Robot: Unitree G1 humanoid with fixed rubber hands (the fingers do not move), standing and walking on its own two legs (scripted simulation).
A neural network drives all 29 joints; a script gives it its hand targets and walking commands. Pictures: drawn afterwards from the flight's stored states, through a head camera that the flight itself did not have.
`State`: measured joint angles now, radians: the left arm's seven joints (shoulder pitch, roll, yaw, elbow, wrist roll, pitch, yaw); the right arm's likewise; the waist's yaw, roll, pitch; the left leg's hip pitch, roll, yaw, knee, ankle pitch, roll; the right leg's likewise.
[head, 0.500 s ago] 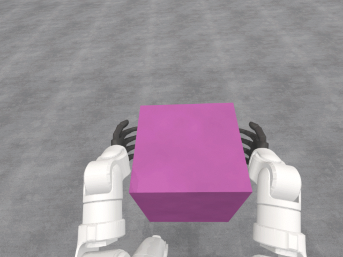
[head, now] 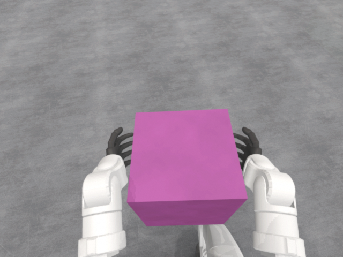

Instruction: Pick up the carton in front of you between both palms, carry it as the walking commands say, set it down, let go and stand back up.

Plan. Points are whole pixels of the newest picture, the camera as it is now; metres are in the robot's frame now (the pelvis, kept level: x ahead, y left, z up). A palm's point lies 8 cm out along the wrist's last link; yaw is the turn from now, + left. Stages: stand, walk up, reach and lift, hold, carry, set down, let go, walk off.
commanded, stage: carry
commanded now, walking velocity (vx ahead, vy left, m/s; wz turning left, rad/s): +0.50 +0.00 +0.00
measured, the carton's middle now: (183, 173) +0.31 -0.02 -0.02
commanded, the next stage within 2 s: none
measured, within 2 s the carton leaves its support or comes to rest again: neither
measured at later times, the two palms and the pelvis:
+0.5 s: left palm (112, 51) +0.61 +0.15 +0.13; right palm (218, 47) +0.63 -0.15 +0.11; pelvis +0.35 -0.01 +0.03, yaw +3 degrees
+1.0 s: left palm (106, 4) +0.89 +0.20 +0.13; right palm (191, 0) +0.89 -0.10 +0.13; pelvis +0.66 +0.05 +0.03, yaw +0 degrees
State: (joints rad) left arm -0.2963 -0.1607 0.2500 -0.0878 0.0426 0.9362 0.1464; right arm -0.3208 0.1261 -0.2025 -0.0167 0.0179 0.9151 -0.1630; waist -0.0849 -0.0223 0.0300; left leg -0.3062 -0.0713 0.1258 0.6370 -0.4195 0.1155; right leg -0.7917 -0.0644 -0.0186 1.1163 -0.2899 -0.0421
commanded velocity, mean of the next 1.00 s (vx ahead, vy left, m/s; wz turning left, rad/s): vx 0.50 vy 0.00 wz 0.00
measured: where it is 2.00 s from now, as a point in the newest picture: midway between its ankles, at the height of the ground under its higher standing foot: (160, 91)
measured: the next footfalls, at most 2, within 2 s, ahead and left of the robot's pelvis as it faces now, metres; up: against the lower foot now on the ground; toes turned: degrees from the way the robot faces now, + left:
right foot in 0.14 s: +0.31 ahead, -0.09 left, +0.00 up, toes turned -4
left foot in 0.64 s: +0.63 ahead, +0.13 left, +0.00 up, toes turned +11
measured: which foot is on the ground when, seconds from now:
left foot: down 0.00-0.14, up 0.16-0.62, down 0.64-1.00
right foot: up 0.00-0.12, down 0.14-0.64, up 0.66-1.00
